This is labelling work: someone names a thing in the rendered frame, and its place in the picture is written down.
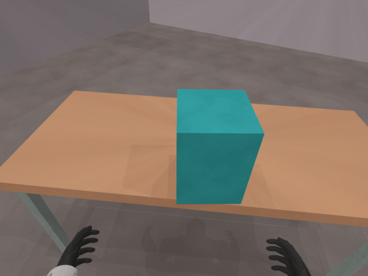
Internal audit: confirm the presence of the right robot hand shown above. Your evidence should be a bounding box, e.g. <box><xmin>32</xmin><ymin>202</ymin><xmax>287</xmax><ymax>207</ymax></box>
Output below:
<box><xmin>266</xmin><ymin>237</ymin><xmax>311</xmax><ymax>276</ymax></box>

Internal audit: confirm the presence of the carton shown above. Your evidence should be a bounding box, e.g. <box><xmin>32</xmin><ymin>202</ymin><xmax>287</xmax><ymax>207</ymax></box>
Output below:
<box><xmin>177</xmin><ymin>89</ymin><xmax>265</xmax><ymax>204</ymax></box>

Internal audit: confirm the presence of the left robot hand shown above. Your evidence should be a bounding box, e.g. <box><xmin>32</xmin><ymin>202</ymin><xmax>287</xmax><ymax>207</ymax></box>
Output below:
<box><xmin>57</xmin><ymin>225</ymin><xmax>99</xmax><ymax>268</ymax></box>

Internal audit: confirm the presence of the table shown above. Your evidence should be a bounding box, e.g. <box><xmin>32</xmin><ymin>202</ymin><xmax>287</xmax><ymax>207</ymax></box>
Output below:
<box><xmin>0</xmin><ymin>91</ymin><xmax>368</xmax><ymax>276</ymax></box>

